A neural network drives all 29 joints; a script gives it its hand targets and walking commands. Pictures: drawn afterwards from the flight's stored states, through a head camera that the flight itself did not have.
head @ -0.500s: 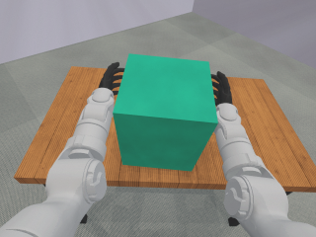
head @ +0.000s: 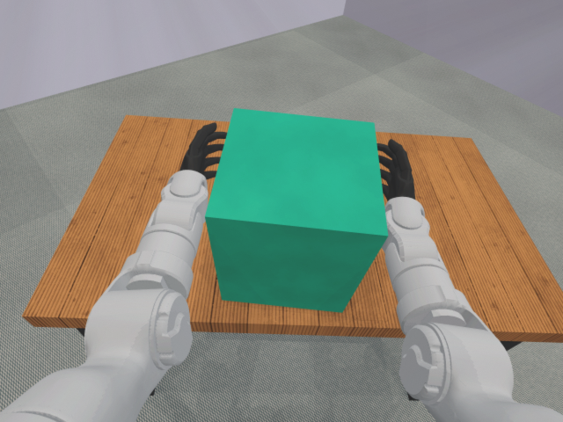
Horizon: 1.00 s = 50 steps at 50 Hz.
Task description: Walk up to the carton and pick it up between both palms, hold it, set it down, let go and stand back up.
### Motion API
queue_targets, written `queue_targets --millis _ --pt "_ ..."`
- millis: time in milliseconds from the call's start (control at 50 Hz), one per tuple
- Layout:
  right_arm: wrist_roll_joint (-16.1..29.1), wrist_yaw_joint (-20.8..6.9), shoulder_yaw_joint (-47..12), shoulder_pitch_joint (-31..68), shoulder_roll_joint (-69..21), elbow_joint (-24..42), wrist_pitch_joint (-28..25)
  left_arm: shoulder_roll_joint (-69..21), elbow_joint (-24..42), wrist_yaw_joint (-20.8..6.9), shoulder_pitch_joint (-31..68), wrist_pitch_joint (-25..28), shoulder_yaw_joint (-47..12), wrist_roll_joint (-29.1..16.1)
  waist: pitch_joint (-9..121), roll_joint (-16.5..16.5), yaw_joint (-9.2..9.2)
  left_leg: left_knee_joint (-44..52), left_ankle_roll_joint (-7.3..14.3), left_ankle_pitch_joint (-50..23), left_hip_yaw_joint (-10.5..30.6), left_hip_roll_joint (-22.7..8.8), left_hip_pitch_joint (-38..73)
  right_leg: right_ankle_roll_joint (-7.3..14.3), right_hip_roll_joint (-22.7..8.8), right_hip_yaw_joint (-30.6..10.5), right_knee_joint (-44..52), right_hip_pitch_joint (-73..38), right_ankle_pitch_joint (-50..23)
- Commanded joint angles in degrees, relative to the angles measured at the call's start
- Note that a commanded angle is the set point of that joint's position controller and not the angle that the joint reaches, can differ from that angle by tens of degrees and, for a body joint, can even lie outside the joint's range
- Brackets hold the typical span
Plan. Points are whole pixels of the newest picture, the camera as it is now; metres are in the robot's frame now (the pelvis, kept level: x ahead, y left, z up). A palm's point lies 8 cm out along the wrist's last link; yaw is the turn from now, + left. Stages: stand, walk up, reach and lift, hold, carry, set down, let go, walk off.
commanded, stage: set down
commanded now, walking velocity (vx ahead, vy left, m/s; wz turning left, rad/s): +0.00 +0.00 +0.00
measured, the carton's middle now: (292, 218) +0.41 +0.01 +0.05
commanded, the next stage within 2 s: none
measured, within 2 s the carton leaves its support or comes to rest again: rests again in 0.40 s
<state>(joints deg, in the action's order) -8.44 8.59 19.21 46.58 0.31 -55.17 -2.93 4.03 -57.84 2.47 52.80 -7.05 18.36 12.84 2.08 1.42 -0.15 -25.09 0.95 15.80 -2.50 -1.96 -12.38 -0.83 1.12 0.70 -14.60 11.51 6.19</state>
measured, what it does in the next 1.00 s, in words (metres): stands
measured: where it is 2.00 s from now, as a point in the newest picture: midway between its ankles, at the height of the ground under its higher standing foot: outside the picture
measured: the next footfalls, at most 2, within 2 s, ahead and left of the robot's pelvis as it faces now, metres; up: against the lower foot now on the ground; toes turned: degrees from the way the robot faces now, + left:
none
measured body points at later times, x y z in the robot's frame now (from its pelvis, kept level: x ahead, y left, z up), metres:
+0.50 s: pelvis +0.00 +0.00 +0.00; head +0.03 +0.03 +0.45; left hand +0.44 +0.16 +0.10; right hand +0.42 -0.15 +0.10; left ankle -0.03 +0.09 -0.75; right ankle +0.01 -0.14 -0.75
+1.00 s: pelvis +0.00 +0.00 +0.00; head +0.03 +0.03 +0.45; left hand +0.44 +0.16 +0.09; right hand +0.42 -0.15 +0.10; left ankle -0.03 +0.09 -0.75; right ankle +0.01 -0.14 -0.75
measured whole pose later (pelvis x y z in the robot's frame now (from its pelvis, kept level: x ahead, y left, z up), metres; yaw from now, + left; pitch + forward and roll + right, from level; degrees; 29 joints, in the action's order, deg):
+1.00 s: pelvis +0.00 +0.00 +0.00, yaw +0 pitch +5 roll -3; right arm -18.3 6.1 27.3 44.7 -2.4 -55.2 -7.5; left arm 3.0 -62.5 0.5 52.2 -0.2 23.9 13.0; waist 2.3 1.3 -0.2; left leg -25.1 0.9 15.8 -2.5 -2.0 -13.8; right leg -0.8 1.1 0.7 -14.6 13.0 6.3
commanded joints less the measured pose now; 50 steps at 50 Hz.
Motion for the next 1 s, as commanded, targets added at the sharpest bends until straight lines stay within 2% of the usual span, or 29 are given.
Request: queue_targets --millis 0,40,60,80,120,160,200,260,300,340,360,380,420,480,500,520,560,600,620,640,700,720,740,760,800,840,880,940,980 --pt "-3.7 -10.9 -5.2 39.5 -34.0 7.7 -3.8 -37.3 4.0 -9.1 31.7 4.3 -9.6 1.0 31.3 -7.3 -1.22 3.4 -7.8 -36.9 -1.3 0.9 11.0 1.4 2.0 4.6 -2.2 -10.3 -15.5" --pt "-4.0 -11.4 -5.7 40.5 -33.5 10.0 -4.6 -36.7 3.6 -9.0 30.7 5.0 -8.8 0.7 33.2 -6.7 0.14 3.2 -7.4 -37.1 -1.8 1.1 9.3 1.3 2.0 4.5 -2.7 -11.1 -16.4" --pt "-5.1 -11.6 -5.0 38.3 -34.7 7.6 -4.2 -37.3 4.4 -9.0 32.4 6.0 -9.3 1.4 33.2 -7.9 -1.07 2.9 -7.7 -36.9 -1.4 1.0 9.3 1.2 1.9 4.8 -2.9 -9.9 -16.3" --pt "-6.5 -11.7 -3.0 39.8 -34.6 7.3 -4.2 -35.5 2.6 -9.2 33.1 6.2 -8.0 1.8 32.1 -5.9 -0.98 3.6 -6.7 -33.6 -1.8 1.5 7.9 1.1 1.5 4.3 -2.3 -10.3 -14.3" --pt "-6.2 -12.0 -2.9 38.0 -34.3 5.7 -4.6 -37.3 2.1 -9.1 30.6 6.0 -8.8 2.4 31.0 -7.9 -0.66 3.0 -7.7 -38.2 -2.0 0.8 10.2 1.2 2.2 4.8 -2.9 -8.2 -14.7" --pt "-7.2 -11.9 -2.9 34.8 -35.1 4.5 -4.0 -35.5 2.0 -9.4 30.6 6.3 -6.8 3.0 28.3 -8.0 -0.79 3.3 -7.1 -35.8 -2.5 1.4 9.6 1.2 1.1 4.0 -1.8 -8.8 -14.1" --pt "-7.8 -11.9 -2.8 38.3 -36.1 7.8 -6.6 -39.9 4.6 -8.7 33.5 8.0 -12.2 1.2 38.1 -9.7 -2.03 1.4 -9.0 -42.1 -1.4 0.4 12.4 1.6 2.3 5.1 -3.0 -7.6 -16.3" --pt "-8.0 -12.2 -4.6 34.5 -37.2 4.0 -6.7 -37.9 4.3 -8.0 30.4 9.1 -11.0 1.7 37.1 -8.0 -0.05 -0.2 -8.8 -48.4 -1.5 0.2 13.1 1.5 2.7 5.3 -3.7 -7.8 -19.4" --pt "-7.6 -12.5 -4.6 34.5 -36.2 5.1 -6.7 -36.2 2.2 -8.5 28.9 8.7 -8.2 3.0 33.7 -9.2 0.97 1.1 -8.2 -45.0 -2.1 0.4 11.6 1.4 1.9 4.6 -3.4 -9.0 -18.4" --pt "-8.3 -12.4 -3.4 35.0 -36.7 5.0 -8.0 -37.4 3.6 -8.3 29.6 9.2 -10.2 2.5 37.4 -9.0 -0.43 0.5 -9.1 -45.1 -1.4 0.2 12.0 1.4 2.4 5.8 -3.9 -9.2 -18.5" --pt "-7.7 -12.2 -5.8 32.8 -37.4 4.6 -7.1 -37.3 3.0 -8.4 26.2 8.9 -7.7 3.3 31.8 -7.5 1.43 1.3 -8.0 -44.7 -2.3 0.5 12.0 1.3 2.0 5.4 -3.0 -8.6 -18.6" --pt "-8.2 -12.2 -2.7 33.5 -35.4 4.7 -7.4 -35.9 1.2 -8.7 27.8 8.6 -8.3 4.0 33.6 -9.1 -0.41 1.4 -8.0 -40.7 -1.9 0.6 10.7 1.5 1.7 5.0 -2.7 -8.8 -17.3" --pt "-8.6 -12.1 -4.8 35.0 -38.0 6.6 -8.3 -36.8 3.1 -8.8 27.6 9.9 -8.6 3.4 35.2 -7.6 0.65 0.8 -8.3 -44.7 -2.5 0.8 10.6 1.0 2.1 5.3 -4.0 -9.6 -20.5" --pt "-8.7 -13.0 -4.6 33.9 -37.1 5.6 -9.2 -37.4 3.1 -7.9 27.7 11.3 -9.6 3.1 38.0 -9.7 0.98 0.3 -8.7 -45.2 -2.3 -0.1 12.0 1.8 2.3 5.5 -4.2 -7.6 -17.7" --pt "-8.9 -12.5 -2.7 31.8 -36.8 2.7 -8.4 -37.2 1.1 -8.3 25.6 10.3 -8.0 4.1 31.3 -8.7 -0.56 1.2 -8.3 -44.4 -1.7 -0.2 11.7 1.7 2.0 5.4 -2.9 -6.6 -17.2" --pt "-10.2 -12.7 -2.6 32.0 -35.9 4.7 -8.6 -36.2 -1.4 -8.9 25.8 9.7 -5.9 5.1 30.7 -7.3 1.43 1.1 -7.7 -43.2 -2.6 0.2 11.4 1.5 2.0 5.6 -2.5 -7.2 -15.4" --pt "-9.5 -12.6 -2.2 30.8 -36.1 3.6 -7.7 -34.9 -0.3 -9.6 25.1 8.8 -5.9 5.4 25.3 -8.0 0.26 3.2 -7.1 -38.1 -3.1 0.9 9.6 0.9 1.0 4.8 -2.3 -8.9 -16.4" --pt "-10.5 -12.9 -2.9 34.2 -37.3 7.0 -8.9 -34.6 -0.6 -9.5 26.3 10.4 -4.9 5.6 29.6 -7.1 1.47 2.9 -7.1 -37.2 -3.2 1.0 7.2 0.5 1.1 4.9 -4.0 -11.3 -17.1" --pt "-11.1 -12.8 -2.0 32.5 -36.0 5.4 -8.3 -34.3 0.0 -9.2 27.3 10.4 -4.7 5.0 29.8 -6.1 1.36 3.3 -7.1 -37.5 -2.8 0.5 6.9 0.9 1.6 5.4 -3.4 -11.0 -14.9" --pt "-11.4 -12.8 0.2 30.3 -35.2 3.1 -7.9 -34.2 -0.7 -9.6 25.9 9.9 -5.2 6.2 26.9 -9.4 -0.96 3.6 -7.5 -36.4 -2.9 0.5 6.9 1.3 1.1 5.4 -3.3 -9.3 -14.5" --pt "-11.5 -13.1 -1.7 31.3 -35.8 5.9 -8.3 -33.4 -1.6 -10.0 25.3 9.8 -3.5 6.5 26.4 -6.7 1.75 3.5 -6.7 -35.2 -3.3 1.3 5.5 0.7 1.0 4.9 -3.8 -11.0 -15.3" --pt "-12.5 -12.7 -0.1 31.5 -35.6 6.0 -7.6 -33.4 -1.7 -10.3 27.2 10.0 -4.3 5.6 26.0 -5.9 -1.16 4.2 -6.3 -31.5 -3.1 1.2 5.1 0.8 0.8 4.7 -3.2 -11.4 -14.1" --pt "-12.5 -12.8 0.3 30.8 -35.5 4.8 -7.7 -32.7 -2.4 -10.4 27.2 9.8 -3.7 6.7 24.9 -5.7 0.07 4.3 -6.3 -32.0 -2.8 1.0 5.3 0.5 1.0 5.1 -3.7 -10.7 -13.6" --pt "-12.5 -12.7 0.5 29.6 -35.6 3.0 -7.7 -32.6 0.4 -10.2 28.0 10.4 -5.0 6.5 26.2 -8.0 -0.55 4.4 -7.0 -32.1 -3.4 1.0 5.2 0.6 0.7 5.5 -3.6 -10.6 -13.4" --pt "-13.2 -12.7 1.4 27.0 -36.0 0.9 -7.2 -33.3 -0.7 -10.2 25.1 10.1 -3.1 8.4 23.6 -7.2 -0.68 4.3 -6.8 -34.1 -2.4 0.9 6.7 0.7 0.9 4.9 -3.0 -10.2 -12.5" --pt "-13.2 -13.1 0.2 27.6 -35.1 2.5 -7.5 -33.1 -2.0 -10.3 22.6 9.3 -2.6 7.7 22.9 -7.1 1.02 3.9 -6.5 -35.2 -3.5 0.7 7.2 0.9 1.0 4.8 -3.3 -9.7 -12.8" --pt "-13.2 -13.1 1.2 26.7 -35.0 2.0 -7.8 -32.4 0.3 -10.3 24.5 9.8 -3.8 7.5 23.9 -8.8 -0.51 3.0 -7.2 -36.6 -2.9 0.6 8.5 1.1 0.8 5.2 -2.9 -8.7 -12.6" --pt "-13.0 -13.3 -0.8 28.8 -35.9 3.6 -8.7 -32.0 -0.9 -10.2 23.8 10.4 -2.5 8.1 25.2 -7.4 2.33 2.7 -7.0 -38.8 -3.3 0.8 7.3 0.7 1.1 5.1 -3.3 -9.3 -14.4" --pt "-13.6 -12.8 -0.2 27.2 -36.4 3.0 -8.9 -32.5 0.3 -10.2 23.4 10.1 -4.6 7.4 27.6 -8.2 -0.17 1.8 -7.4 -40.9 -2.7 0.8 7.1 0.2 1.2 5.3 -4.4 -10.4 -17.0"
